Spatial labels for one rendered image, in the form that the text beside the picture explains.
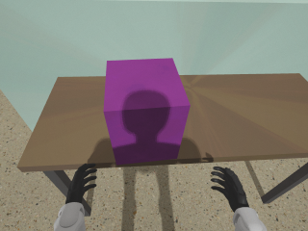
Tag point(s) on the right robot forearm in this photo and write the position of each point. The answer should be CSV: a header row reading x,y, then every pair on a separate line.
x,y
247,219

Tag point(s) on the left robot forearm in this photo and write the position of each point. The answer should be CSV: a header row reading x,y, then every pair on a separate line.
x,y
71,217

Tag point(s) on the table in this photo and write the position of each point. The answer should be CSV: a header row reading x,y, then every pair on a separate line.
x,y
232,118

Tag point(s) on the right robot hand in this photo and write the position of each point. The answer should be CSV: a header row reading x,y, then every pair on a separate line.
x,y
233,189

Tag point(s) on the carton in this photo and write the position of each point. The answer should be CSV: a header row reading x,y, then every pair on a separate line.
x,y
146,110

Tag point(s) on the left robot hand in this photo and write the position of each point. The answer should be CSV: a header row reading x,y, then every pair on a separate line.
x,y
76,188

